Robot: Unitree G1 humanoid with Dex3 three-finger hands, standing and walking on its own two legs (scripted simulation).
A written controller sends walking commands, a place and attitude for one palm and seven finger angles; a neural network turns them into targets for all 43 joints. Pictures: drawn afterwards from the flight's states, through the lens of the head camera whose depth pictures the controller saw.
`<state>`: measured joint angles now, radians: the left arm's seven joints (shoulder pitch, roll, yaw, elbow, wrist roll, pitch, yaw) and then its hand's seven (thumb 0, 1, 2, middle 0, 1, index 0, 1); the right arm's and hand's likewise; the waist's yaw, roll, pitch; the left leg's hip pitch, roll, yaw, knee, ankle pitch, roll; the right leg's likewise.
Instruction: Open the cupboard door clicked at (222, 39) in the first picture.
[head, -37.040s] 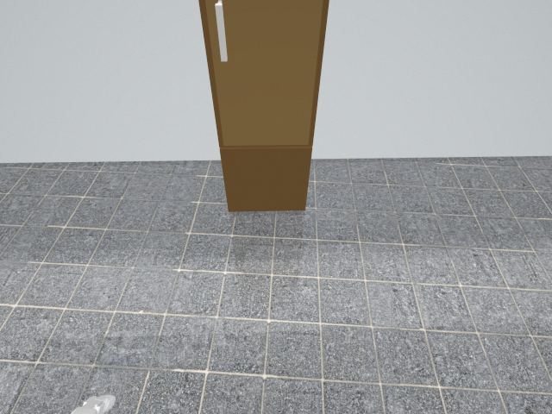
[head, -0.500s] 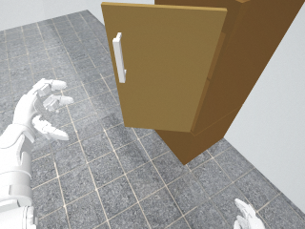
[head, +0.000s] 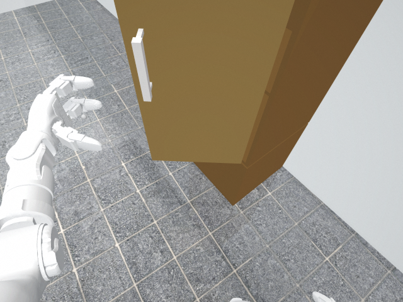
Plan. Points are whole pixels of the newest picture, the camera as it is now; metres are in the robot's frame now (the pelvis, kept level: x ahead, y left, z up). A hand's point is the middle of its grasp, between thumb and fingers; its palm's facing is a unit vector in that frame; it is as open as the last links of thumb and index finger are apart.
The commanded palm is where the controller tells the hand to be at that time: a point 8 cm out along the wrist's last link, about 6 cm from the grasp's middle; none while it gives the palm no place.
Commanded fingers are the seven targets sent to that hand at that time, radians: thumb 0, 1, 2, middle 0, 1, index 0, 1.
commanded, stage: move the hooked fingers beside the handle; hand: left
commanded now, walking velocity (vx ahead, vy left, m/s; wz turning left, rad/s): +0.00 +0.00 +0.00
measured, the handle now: (144, 67) +0.59 +0.12 +0.11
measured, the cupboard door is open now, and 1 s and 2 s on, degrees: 50 50 50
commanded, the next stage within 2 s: slide the fingers in behind the handle in 1.76 s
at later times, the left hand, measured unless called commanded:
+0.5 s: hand (103, 87) +0.53 +0.21 +0.11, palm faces -0.07 -1.00 +0.00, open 14.0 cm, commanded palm +0.51 +0.26 +0.11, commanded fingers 0.00 -0.50 0.30 -0.30 -1.20 -0.30 -1.20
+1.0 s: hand (110, 81) +0.55 +0.20 +0.10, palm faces -0.05 -1.00 +0.00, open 14.0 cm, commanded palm +0.53 +0.24 +0.11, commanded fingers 0.00 -0.50 0.30 -0.30 -1.20 -0.30 -1.20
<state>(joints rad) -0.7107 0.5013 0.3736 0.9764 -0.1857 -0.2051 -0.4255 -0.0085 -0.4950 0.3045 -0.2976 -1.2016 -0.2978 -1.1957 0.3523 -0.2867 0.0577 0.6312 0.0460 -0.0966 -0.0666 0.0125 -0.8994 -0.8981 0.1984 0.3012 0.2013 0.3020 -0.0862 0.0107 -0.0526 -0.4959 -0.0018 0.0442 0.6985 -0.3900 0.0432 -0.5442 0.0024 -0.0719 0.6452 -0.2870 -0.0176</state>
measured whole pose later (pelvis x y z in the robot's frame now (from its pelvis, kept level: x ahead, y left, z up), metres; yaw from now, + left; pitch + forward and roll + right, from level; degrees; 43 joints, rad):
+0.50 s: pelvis +0.01 +0.01 -0.01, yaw -1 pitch +17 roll -3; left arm -1.01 0.62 0.42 1.25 -0.09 -0.27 -0.38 -0.01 -0.49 0.30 -0.30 -1.20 -0.30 -1.20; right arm 0.44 -0.29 0.05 0.65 0.01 0.01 -0.04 0.01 -0.90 -0.90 0.20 0.30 0.20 0.30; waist -0.18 0.02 -0.06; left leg -0.65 0.01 0.05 0.77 -0.42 0.05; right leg -0.69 0.02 -0.07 0.68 -0.29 -0.01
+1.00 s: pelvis +0.02 +0.01 -0.01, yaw -3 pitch +20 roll -3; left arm -0.99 0.64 0.48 1.21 -0.06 -0.27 -0.35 -0.01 -0.49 0.30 -0.30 -1.20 -0.30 -1.20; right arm 0.50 -0.28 0.05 0.60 -0.01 0.08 0.00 0.01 -0.90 -0.90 0.20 0.30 0.20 0.30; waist -0.20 0.03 -0.09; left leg -0.69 0.04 0.06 0.79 -0.45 0.05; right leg -0.73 0.04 -0.05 0.68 -0.30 -0.01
